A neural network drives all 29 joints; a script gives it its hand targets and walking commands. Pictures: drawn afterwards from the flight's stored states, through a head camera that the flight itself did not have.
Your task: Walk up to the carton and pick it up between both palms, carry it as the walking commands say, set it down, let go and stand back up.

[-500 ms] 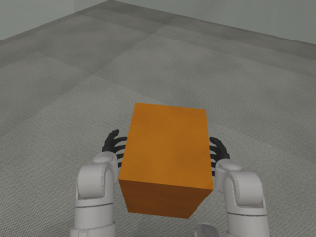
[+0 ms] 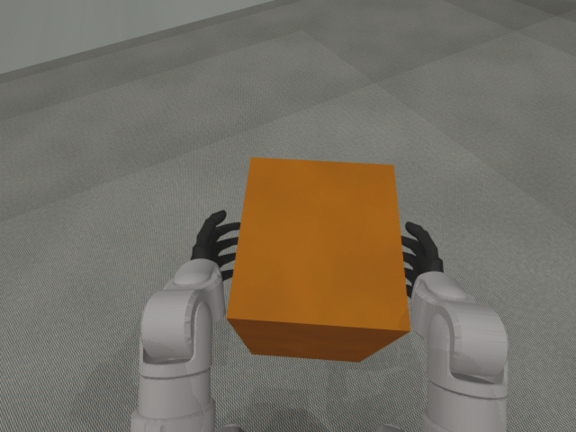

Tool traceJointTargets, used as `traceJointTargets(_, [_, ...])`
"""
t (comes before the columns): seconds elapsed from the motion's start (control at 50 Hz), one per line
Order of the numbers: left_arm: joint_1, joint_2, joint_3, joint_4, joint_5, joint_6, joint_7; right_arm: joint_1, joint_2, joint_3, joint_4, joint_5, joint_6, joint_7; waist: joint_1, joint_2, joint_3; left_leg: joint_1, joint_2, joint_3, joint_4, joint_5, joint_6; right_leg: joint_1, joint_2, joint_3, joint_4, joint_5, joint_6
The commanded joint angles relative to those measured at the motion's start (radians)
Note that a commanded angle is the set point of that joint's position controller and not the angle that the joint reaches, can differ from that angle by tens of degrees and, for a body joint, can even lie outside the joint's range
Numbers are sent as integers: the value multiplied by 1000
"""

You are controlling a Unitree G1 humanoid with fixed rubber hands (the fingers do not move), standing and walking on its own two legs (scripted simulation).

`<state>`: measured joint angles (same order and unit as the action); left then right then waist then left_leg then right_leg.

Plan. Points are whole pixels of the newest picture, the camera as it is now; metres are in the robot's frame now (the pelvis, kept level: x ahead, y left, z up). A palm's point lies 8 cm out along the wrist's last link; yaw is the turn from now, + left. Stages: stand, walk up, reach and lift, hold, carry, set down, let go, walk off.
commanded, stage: carry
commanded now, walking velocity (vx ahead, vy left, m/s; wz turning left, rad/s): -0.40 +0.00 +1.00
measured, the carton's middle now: (312, 273) +0.33 -0.04 +0.03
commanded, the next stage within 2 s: none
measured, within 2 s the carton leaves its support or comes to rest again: neither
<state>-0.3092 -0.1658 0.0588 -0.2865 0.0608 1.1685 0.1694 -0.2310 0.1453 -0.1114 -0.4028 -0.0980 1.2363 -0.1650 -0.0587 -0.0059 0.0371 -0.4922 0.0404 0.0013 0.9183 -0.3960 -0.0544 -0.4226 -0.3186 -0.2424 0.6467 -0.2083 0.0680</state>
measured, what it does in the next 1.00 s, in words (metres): walks backwards, turning left: left foot, then right foot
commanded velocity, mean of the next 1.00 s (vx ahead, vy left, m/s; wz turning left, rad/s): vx -0.40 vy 0.00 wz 1.00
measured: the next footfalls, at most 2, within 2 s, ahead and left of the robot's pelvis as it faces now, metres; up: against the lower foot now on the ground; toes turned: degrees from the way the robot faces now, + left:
left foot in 0.04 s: +0.03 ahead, +0.20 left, +0.00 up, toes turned +5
right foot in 0.34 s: -0.10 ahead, -0.03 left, +0.00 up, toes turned +17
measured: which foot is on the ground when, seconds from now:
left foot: up 0.00-0.02, down 0.04-0.36, up 0.38-0.64, down 0.66-0.96, up 0.98-1.00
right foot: down 0.00-0.04, up 0.06-0.32, down 0.34-0.66, up 0.68-0.94, down 0.96-1.00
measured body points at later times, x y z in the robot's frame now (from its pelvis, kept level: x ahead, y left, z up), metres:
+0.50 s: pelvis -0.21 +0.05 +0.01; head -0.16 +0.04 +0.46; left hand -0.04 +0.31 +0.08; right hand +0.11 +0.08 +0.07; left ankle -0.24 +0.21 -0.62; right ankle -0.14 -0.04 -0.72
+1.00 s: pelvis -0.42 -0.02 +0.00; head -0.35 +0.03 +0.44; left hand -0.41 +0.32 +0.07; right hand -0.17 +0.21 +0.04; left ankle -0.41 +0.19 -0.71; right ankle -0.32 -0.06 -0.73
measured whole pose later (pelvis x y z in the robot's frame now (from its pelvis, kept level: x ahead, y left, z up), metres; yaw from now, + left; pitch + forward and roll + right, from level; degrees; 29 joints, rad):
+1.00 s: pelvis -0.42 -0.02 +0.00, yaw +61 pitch +3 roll -1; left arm -0.24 -0.15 0.10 -0.36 0.01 1.12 0.20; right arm -0.27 0.16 -0.05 -0.36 -0.13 1.19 -0.14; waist 0.08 0.11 0.10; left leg -0.61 -0.11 -0.18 0.55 -0.16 -0.08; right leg -0.37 -0.01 -0.11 0.63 -0.31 -0.03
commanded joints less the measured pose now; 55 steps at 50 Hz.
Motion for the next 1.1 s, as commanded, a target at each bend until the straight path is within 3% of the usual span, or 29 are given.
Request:
traceJointTargets(0.0, [-211, -981, -546, 39, -262, 30, -265, -477, 976, 747, 57, 462, -15, 313, 25, -74, -349, 207, 11, -39, -530, 317, 23, 156, -12, 14, 227, 166, -68])
traceJointTargets(0.02, [-221, -986, -546, 70, -245, 27, -267, -465, 985, 742, 95, 451, -16, 324, 34, 242, -294, 309, 236, -412, -592, 795, 110, -142, 111, 35, 404, -426, -9])
traceJointTargets(0.04, [-261, -999, -552, 74, -255, 12, -275, -498, 984, 747, 98, 455, -28, 334, 51, 352, -283, 271, 344, -619, -523, 1090, 192, -258, 174, 183, 540, -544, 35])
traceJointTargets(0.08, [-344, -1069, -613, 45, -318, -4, -280, -582, 986, 755, 39, 457, -48, 339, 52, 268, -307, 154, 279, -400, -452, 952, 188, -215, 176, 250, 588, -470, 8])
traceJointTargets(0.12, [-416, -1122, -669, 12, -362, -8, -273, -654, 996, 726, 6, 468, -56, 339, 49, 326, -390, 240, 155, -259, -423, 731, 114, -228, 204, 214, 602, -256, -8])
traceJointTargets(0.18, [-509, -1118, -728, -162, -444, -31, -252, -642, 971, 686, -116, 460, -101, 308, 48, 362, -476, 260, 80, -273, -600, 259, 20, -102, 295, 165, 394, -164, -24])
traceJointTargets(0.22, [-535, -1075, -746, -256, -478, -37, -246, -582, 952, 683, -146, 431, -114, 285, 41, 323, -551, 384, 100, -308, -600, 447, 26, -43, 336, 176, 225, -231, -18])
traceJointTargets(0.28, [-417, -1034, -729, -225, -469, -18, -268, -458, 943, 678, -111, 363, -100, 256, 62, 259, -605, 290, 76, -319, -741, 336, -64, 320, 388, 128, -158, -307, -74])
traceJointTargets(0.3, [-368, -1027, -715, -188, -455, -9, -277, -445, 932, 680, -92, 338, -92, 252, 87, 178, -597, 176, 40, -272, -682, 278, -100, 489, 337, 154, -340, -262, -102])
traceJointTargets(0.32, [-350, -1036, -693, -136, -437, -4, -284, -418, 938, 690, -60, 319, -82, 251, 75, -203, -599, 143, -82, -147, -337, 62, -72, 445, 72, 418, -371, -169, -176])
traceJointTargets(0.34, [-311, -1051, -689, -116, -428, 1, -288, -400, 919, 693, -76, 311, -78, 248, 73, -417, -526, -49, -177, -40, 94, -154, -75, 333, -216, 622, -265, 352, -337])
traceJointTargets(0.36, [-230, -1056, -659, -46, -403, 3, -299, -450, 945, 741, -110, 325, -73, 249, 83, -427, -411, -188, -12, -116, 270, -179, -62, 256, -333, 602, -249, 603, -431])
traceJointTargets(0.4, [-344, -1049, -681, -123, -443, 5, -320, -422, 953, 695, -68, 327, -82, 243, 60, -107, -346, -84, -31, -101, 510, -109, -17, 118, -143, 301, -236, 550, -339])
traceJointTargets(0.48, [-419, -998, -677, -193, -443, 7, -315, -501, 953, 730, -88, 390, -81, 242, 44, -151, -341, -135, -67, 56, 230, 1, -36, 322, -6, 38, -116, 657, -202])
traceJointTargets(0.52, [-364, -976, -621, -145, -389, 17, -302, -505, 955, 738, -48, 419, -61, 253, 54, -242, -368, -72, -80, 90, 44, -45, -41, 380, -31, 28, -66, 808, -192])
traceJointTargets(0.58, [-255, -963, -554, -30, -298, 32, -285, -486, 957, 745, 46, 444, -31, 281, 57, -311, -401, 102, -75, 115, -289, 91, -24, 355, -68, 26, 36, 563, -115])
traceJointTargets(0.6, [-236, -963, -545, 0, -278, 36, -283, -494, 965, 746, 70, 448, -27, 294, 34, -160, -375, 199, -31, 42, -470, 254, -17, 233, -27, 0, 149, 321, -75])
traceJointTargets(0.64, [-276, -969, -548, 37, -258, 26, -288, -491, 984, 743, 145, 445, -30, 321, 49, 406, -269, 319, 330, -518, -516, 1236, 133, -229, 153, 88, 459, -606, 40])
traceJointTargets(0.68, [-301, -1022, -547, 99, -274, 12, -296, -523, 985, 747, 147, 440, -26, 329, 66, 224, -305, 231, 293, -383, -427, 1258, 130, -133, 156, 247, 557, -472, 24])
traceJointTargets(0.7, [-303, -1053, -595, 56, -299, -5, -288, -560, 983, 769, 65, 441, -47, 320, 54, 270, -353, 355, 269, -278, -330, 1406, 134, -235, 177, 220, 586, -415, 27])
traceJointTargets(0.74, [-436, -1100, -674, -43, -365, -4, -284, -609, 1007, 717, 5, 437, -70, 330, 53, 385, -438, 308, 170, -283, -424, 946, 101, -222, 213, 231, 575, -290, 2])
traceJointTargets(0.78, [-508, -1119, -723, -151, -426, -19, -273, -638, 987, 688, -96, 424, -101, 306, 50, 354, -481, 324, 137, -333, -511, 644, 56, -159, 246, 226, 506, -219, -16])
traceJointTargets(0.9, [-394, -991, -720, -251, -467, -28, -282, -426, 921, 677, -123, 328, -112, 240, 69, 199, -564, 324, 45, -284, -677, 395, -65, 285, 357, 134, -164, -281, -70])
traceJointTargets(0.92, [-352, -1001, -714, -205, -451, -19, -293, -391, 910, 678, -92, 303, -102, 237, 90, 92, -550, 190, 1, -247, -604, 267, -94, 461, 285, 208, -330, -212, -106])
traceJointTargets(0.94, [-329, -1018, -712, -162, -438, -10, -302, -341, 910, 682, -63, 279, -93, 238, 68, -250, -546, 120, -88, -162, -241, 21, -40, 426, -9, 509, -330, 1, -183])
traceJointTargets(0.96, [-279, -1026, -698, -125, -422, 2, -309, -339, 888, 690, -85, 274, -85, 235, 67, -391, -463, -65, -182, -41, 153, -214, -59, 343, -241, 616, -224, 592, -345])
traceJointTargets(0.98, [-201, -1004, -661, -61, -397, 5, -321, -382, 907, 718, -107, 288, -82, 238, 66, -378, -421, -115, -25, -123, 229, -209, -32, 241, -287, 561, -217, 656, -403])
traceJointTargets(1.02, [-340, -1015, -692, -140, -432, 4, -336, -415, 924, 716, -101, 316, -84, 238, 51, -139, -352, -67, -41, -64, 402, -130, -2, 160, -137, 303, -229, 629, -326])
traceJointTargets(1.08, [-417, -1000, -691, -189, -423, 2, -321, -536, 942, 752, -131, 394, -79, 240, 44, -184, -374, -106, -60, 33, 145, -81, -20, 370, -43, 105, -120, 776, -207])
